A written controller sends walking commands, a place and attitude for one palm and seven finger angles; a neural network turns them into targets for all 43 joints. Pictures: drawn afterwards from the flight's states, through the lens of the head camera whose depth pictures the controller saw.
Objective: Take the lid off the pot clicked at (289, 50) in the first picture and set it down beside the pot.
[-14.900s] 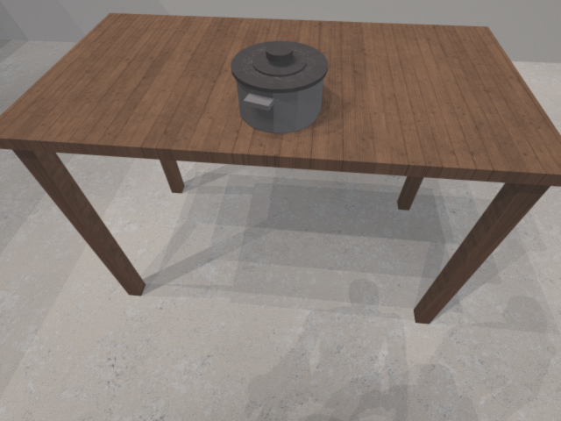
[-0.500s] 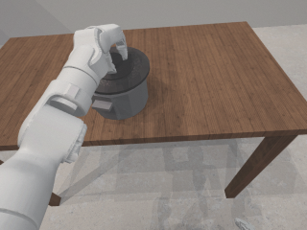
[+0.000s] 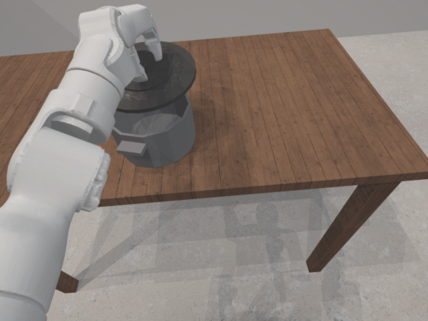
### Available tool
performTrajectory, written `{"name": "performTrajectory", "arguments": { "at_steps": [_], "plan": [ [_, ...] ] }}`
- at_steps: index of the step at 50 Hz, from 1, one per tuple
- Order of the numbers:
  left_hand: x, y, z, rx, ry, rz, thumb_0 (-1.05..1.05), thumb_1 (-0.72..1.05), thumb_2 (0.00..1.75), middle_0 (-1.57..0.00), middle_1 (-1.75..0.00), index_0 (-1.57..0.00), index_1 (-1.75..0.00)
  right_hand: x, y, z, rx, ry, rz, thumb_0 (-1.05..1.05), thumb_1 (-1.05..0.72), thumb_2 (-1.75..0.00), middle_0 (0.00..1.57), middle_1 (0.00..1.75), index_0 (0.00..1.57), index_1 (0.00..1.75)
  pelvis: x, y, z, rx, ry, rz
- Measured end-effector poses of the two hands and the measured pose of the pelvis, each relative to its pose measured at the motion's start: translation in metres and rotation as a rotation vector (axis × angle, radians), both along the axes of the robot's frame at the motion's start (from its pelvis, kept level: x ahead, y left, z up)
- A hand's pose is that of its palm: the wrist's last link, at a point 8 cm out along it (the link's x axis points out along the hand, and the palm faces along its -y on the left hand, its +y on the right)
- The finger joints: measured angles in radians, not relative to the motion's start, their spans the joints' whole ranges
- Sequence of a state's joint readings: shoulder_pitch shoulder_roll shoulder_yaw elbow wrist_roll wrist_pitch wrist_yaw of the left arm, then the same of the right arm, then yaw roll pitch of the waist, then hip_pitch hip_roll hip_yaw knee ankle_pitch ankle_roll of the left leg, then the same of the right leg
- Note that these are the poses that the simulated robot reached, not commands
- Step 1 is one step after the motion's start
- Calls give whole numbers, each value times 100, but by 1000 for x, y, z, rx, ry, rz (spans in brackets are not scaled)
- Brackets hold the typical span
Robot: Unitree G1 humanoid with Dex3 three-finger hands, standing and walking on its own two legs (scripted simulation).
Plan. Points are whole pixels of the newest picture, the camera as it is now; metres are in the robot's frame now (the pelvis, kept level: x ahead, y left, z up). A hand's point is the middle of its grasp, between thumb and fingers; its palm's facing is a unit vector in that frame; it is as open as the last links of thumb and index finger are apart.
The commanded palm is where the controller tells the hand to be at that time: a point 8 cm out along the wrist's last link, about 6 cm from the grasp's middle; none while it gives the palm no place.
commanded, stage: lift the lid straight up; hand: left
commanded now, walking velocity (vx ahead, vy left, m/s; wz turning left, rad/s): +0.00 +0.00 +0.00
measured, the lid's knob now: (140, 62) +0.52 +0.10 +0.23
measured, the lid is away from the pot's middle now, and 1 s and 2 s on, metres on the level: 0.02 0.01 0.13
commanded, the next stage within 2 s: move the lid sideways beside the pot in 0.80 s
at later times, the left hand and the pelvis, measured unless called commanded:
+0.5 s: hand (121, 35) +0.50 +0.11 +0.29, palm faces -0.21 -0.09 -0.97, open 8.3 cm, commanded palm +0.48 +0.11 +0.36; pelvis +0.00 +0.01 +0.00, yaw +1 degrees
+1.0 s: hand (114, 27) +0.50 +0.12 +0.30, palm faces -0.19 -0.09 -0.98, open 8.3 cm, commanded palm +0.49 +0.14 +0.37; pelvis +0.01 +0.01 +0.00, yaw +0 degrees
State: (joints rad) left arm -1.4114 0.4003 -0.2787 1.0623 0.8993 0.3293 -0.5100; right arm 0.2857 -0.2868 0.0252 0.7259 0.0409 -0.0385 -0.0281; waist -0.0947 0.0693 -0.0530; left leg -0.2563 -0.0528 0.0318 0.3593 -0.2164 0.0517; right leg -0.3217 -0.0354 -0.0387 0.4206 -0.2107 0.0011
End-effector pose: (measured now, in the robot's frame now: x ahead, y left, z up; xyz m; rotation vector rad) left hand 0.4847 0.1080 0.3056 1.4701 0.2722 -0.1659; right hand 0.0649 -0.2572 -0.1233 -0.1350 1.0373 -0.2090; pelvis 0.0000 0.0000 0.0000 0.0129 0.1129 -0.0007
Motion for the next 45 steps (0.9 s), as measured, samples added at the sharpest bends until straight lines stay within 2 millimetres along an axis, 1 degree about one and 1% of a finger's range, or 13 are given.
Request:
{"name": "performTrajectory", "arguments": {
  "at_steps": [18,33,36,45],
  "plan": [
    [1,10,27,8,-41,26,0,12,88,-61,-103,-61,-96,18,9,3,3,-34,22,1,-90,-90,20,30,20,30,3,5,0,-3,10,7],
    [2,7,53,13,-94,26,0,12,88,-61,-104,-61,-96,22,19,0,21,-21,41,1,-90,-90,20,30,20,30,6,10,1,-4,22,13],
    [2,5,55,14,-97,33,0,12,88,-61,-104,-61,-96,22,19,0,23,-19,41,1,-90,-90,20,30,20,30,6,10,1,-4,24,12],
    [6,9,49,-13,-75,46,0,12,88,-61,-104,-61,-96,21,15,2,8,-19,27,1,-90,-90,20,30,20,30,6,9,1,-5,25,4]
  ]
}}
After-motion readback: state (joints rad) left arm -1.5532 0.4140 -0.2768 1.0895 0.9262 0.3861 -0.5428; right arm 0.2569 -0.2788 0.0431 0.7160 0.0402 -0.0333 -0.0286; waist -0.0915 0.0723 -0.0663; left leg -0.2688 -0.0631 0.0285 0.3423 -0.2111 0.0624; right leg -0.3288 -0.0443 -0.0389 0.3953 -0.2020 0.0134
